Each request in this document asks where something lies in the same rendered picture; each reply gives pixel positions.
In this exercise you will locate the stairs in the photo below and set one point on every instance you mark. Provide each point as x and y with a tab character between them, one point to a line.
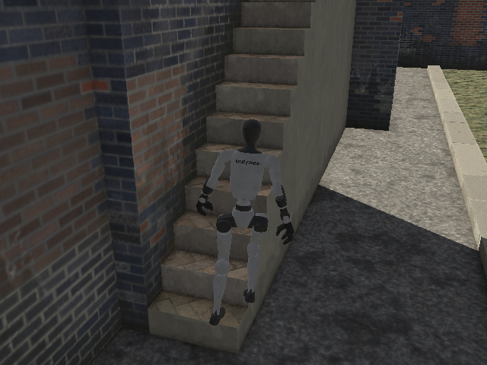
290	71

